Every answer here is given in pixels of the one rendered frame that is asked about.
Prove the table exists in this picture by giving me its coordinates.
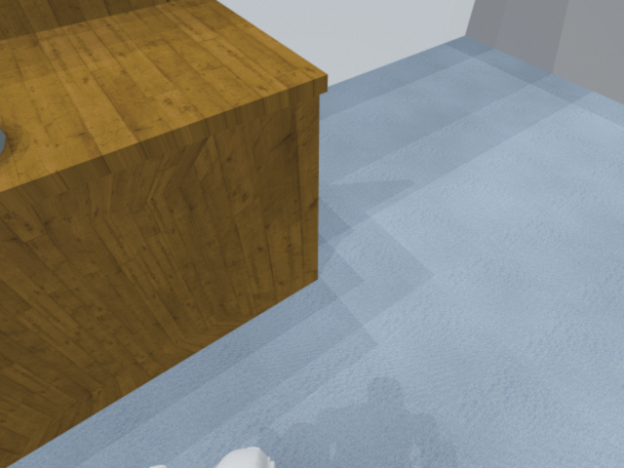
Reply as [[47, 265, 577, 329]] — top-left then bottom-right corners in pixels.
[[0, 0, 328, 468]]

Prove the robot left thigh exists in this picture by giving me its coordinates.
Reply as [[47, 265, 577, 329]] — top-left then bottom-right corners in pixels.
[[215, 448, 275, 468]]

